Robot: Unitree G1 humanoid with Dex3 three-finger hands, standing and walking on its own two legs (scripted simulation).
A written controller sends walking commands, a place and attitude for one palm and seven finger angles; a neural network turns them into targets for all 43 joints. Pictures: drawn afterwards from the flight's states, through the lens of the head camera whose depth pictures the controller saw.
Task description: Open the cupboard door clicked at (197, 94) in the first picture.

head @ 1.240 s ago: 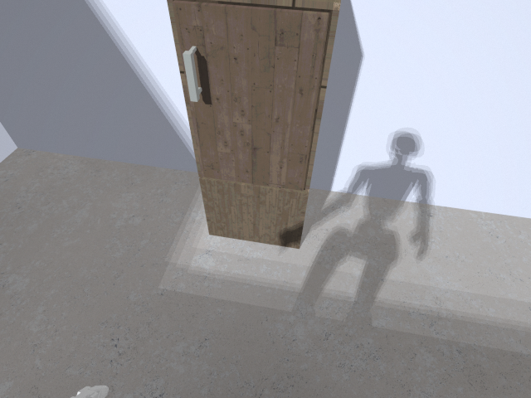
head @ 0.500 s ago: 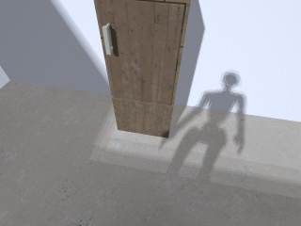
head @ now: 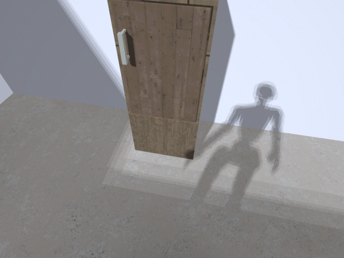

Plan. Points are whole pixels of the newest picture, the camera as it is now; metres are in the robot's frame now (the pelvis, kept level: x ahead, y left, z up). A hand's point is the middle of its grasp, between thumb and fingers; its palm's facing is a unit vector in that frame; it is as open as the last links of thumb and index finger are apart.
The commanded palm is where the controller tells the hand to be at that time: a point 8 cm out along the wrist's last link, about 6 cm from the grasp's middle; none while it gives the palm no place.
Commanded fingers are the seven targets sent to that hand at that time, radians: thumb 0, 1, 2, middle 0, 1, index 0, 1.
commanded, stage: look at it before walking up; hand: left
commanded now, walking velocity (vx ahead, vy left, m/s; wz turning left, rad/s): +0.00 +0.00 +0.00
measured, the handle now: (124, 46) +0.91 +0.27 +0.05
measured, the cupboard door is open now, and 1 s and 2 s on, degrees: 0 0 0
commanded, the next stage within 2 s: turn to face it in 0.20 s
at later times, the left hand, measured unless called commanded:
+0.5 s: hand out of the picture +0.07 +0.24 -0.16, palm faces -0.03 -0.94 -0.33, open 7.4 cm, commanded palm none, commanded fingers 0.00 0.90 0.90 -0.20 -0.30 -0.20 -0.30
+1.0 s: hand out of the picture +0.03 +0.24 -0.20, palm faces +0.01 -0.99 -0.17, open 7.3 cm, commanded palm none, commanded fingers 0.00 0.90 0.90 -0.20 -0.30 -0.20 -0.30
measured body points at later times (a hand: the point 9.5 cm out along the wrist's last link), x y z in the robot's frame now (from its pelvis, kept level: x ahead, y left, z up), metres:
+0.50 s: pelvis +0.00 +0.00 +0.00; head +0.01 +0.00 +0.45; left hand +0.07 +0.29 -0.14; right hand +0.08 -0.30 -0.13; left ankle +0.01 +0.12 -0.75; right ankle +0.01 -0.12 -0.75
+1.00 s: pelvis +0.04 +0.06 -0.02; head +0.04 +0.08 +0.43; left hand +0.03 +0.29 -0.18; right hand -0.01 -0.20 -0.16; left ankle +0.04 +0.14 -0.75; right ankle +0.00 -0.11 -0.74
